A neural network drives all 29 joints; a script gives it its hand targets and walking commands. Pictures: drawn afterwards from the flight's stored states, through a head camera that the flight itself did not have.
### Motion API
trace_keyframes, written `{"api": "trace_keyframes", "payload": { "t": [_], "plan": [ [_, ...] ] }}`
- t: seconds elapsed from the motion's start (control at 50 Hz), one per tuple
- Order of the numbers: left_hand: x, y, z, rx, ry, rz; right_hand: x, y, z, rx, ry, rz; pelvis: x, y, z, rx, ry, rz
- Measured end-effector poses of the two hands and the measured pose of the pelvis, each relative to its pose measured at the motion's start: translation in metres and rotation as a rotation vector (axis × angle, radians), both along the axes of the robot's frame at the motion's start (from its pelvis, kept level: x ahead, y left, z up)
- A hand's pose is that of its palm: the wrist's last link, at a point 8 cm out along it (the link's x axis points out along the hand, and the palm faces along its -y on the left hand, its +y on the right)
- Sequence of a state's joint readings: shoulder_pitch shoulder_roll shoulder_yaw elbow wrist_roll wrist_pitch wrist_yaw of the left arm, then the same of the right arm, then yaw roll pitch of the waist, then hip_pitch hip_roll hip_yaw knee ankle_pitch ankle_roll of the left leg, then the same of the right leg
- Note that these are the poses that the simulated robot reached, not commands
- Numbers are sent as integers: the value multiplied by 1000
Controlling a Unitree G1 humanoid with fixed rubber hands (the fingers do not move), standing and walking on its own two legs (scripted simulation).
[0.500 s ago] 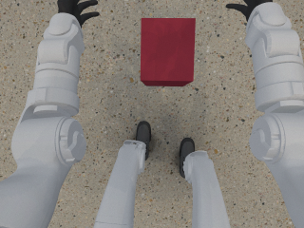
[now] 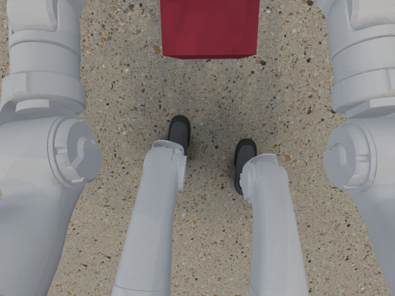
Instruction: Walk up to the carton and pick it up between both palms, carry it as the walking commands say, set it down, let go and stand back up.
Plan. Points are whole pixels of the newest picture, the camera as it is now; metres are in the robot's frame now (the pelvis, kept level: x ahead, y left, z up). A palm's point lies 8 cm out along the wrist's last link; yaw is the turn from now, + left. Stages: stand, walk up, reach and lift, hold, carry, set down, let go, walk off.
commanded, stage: reach and lift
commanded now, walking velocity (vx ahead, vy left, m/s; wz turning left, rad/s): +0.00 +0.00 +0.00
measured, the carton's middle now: (210, 10) +0.55 +0.06 -0.47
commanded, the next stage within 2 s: none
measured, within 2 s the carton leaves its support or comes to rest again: neither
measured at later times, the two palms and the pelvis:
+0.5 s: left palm out of the picture +0.56 +0.25 -0.30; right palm out of the picture +0.58 -0.10 -0.30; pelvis -0.03 +0.02 -0.15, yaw -1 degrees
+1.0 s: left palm out of the picture +0.57 +0.22 -0.39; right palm out of the picture +0.59 -0.11 -0.41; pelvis -0.02 +0.01 -0.24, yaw +0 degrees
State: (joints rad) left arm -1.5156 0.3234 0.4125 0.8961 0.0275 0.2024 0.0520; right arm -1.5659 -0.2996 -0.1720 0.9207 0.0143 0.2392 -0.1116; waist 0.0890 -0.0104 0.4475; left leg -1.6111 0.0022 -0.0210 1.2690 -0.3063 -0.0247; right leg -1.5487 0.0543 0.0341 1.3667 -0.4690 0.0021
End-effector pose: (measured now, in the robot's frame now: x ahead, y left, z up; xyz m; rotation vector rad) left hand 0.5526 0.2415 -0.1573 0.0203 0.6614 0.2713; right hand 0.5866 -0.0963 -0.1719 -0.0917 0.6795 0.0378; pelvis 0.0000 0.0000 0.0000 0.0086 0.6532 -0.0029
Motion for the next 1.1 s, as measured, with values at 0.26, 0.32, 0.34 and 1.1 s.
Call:
{"api": "trace_keyframes", "payload": {
  "t": [0.26, 0.32, 0.34, 1.1],
  "plan": [
    [-16, 8, -85, -41, 17, 24, -2, 6, -71, -20, -12, -40, -26, -3, -85, -7, -43, -1],
    [-11, 16, -99, -45, -5, 31, -2, 16, -90, -5, -12, -29, -30, 1, -105, -13, -35, 1],
    [-8, 16, -102, -43, -18, 27, -2, 18, -95, -5, -15, -26, -31, 3, -112, -17, -36, 4],
    [10, -30, -249, -82, 55, -17, -3, -22, -242, -52, 5, 13, -12, 5, -239, 16, -48, -39]
  ]
}}
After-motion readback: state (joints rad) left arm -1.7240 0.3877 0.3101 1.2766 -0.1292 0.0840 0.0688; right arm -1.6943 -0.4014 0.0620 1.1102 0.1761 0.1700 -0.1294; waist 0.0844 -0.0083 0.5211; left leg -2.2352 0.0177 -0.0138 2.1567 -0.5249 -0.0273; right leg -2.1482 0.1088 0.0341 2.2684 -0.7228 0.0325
